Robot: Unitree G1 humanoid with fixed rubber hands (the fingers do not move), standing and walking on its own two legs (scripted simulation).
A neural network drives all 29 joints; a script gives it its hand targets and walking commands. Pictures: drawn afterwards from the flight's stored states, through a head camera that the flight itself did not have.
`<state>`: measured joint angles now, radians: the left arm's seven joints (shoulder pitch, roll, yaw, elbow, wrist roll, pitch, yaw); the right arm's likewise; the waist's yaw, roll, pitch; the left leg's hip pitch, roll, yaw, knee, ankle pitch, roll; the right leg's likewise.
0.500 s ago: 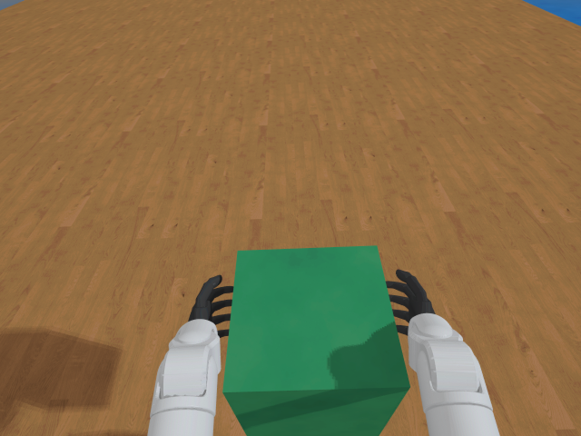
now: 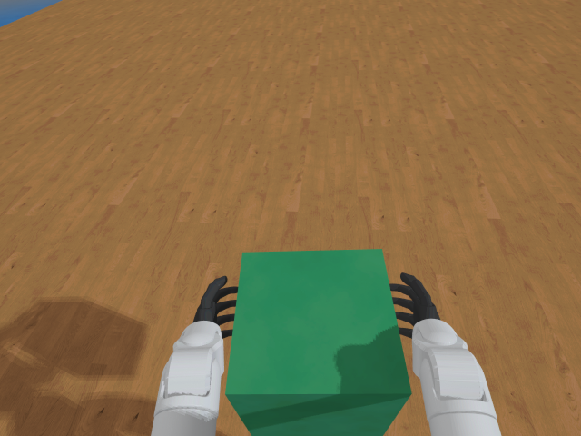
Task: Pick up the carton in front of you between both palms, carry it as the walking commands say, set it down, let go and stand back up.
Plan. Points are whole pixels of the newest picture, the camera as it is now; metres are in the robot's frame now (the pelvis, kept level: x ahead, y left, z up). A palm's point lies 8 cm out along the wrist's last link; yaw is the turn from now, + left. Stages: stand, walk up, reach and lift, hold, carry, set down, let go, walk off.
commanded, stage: hold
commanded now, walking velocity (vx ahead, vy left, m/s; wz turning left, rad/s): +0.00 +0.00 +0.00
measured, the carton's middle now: (314, 349) +0.29 +0.00 -0.06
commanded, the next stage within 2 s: set down in 0.20 s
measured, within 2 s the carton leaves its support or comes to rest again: neither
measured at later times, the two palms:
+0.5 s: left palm (222, 320) +0.30 +0.13 +0.02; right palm (423, 301) +0.32 -0.17 +0.02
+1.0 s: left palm (244, 339) +0.37 +0.13 -0.18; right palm (395, 341) +0.37 -0.17 -0.19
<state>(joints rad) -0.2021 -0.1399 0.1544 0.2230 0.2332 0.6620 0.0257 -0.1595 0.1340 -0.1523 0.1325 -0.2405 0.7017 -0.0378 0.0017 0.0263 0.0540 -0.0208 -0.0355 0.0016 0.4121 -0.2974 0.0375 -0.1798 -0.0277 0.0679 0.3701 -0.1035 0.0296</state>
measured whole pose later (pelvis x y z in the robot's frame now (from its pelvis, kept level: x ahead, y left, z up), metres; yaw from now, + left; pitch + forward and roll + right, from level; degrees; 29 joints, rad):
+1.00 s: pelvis -0.05 -0.04 -0.11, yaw +7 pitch +34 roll +1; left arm -0.78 -0.07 0.40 0.61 0.22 0.22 0.00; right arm -0.67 0.16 -0.46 0.41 -0.27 0.25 -0.06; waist -0.04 0.06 -0.07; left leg -1.30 -0.11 -0.11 1.16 -0.46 -0.03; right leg -1.40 0.04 0.10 1.06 -0.26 0.04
